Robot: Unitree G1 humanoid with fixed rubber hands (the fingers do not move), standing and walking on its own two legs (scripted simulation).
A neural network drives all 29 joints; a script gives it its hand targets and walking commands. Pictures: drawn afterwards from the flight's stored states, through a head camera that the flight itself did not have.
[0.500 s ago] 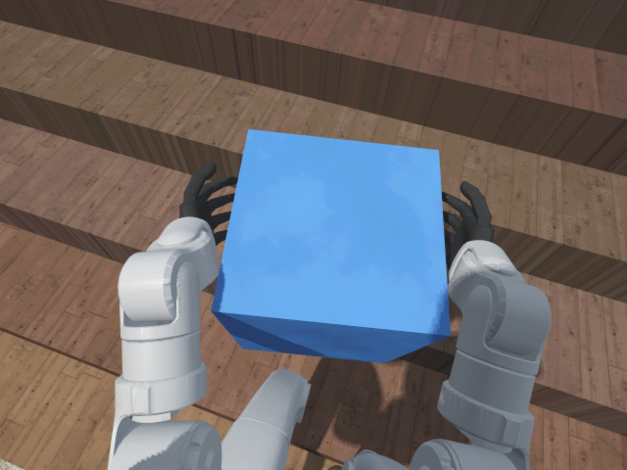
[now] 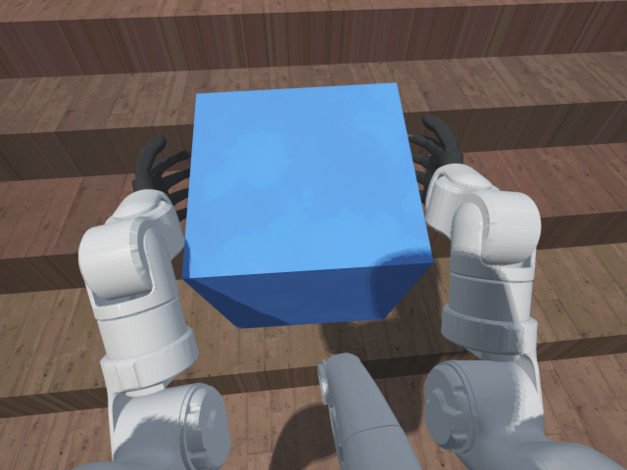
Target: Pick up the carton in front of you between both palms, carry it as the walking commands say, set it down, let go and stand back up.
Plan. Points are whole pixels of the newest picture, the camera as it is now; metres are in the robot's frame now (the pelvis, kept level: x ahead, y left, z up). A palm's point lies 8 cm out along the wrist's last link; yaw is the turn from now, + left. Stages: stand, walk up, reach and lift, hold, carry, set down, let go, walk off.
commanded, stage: carry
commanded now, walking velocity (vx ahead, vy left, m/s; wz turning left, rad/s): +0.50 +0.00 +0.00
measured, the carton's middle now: (305, 224) +0.37 -0.06 +0.11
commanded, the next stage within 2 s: none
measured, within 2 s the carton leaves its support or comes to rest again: neither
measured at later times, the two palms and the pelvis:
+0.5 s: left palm out of the picture +0.69 +0.13 +0.36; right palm out of the picture +0.71 -0.18 +0.34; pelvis +0.34 -0.05 +0.18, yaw +1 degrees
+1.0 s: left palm out of the picture +1.02 +0.08 +0.52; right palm out of the picture +1.04 -0.22 +0.54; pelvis +0.67 -0.09 +0.36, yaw +0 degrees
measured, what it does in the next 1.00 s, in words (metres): climbs: right foot 0.16 m higher, then left foot 0.16 m higher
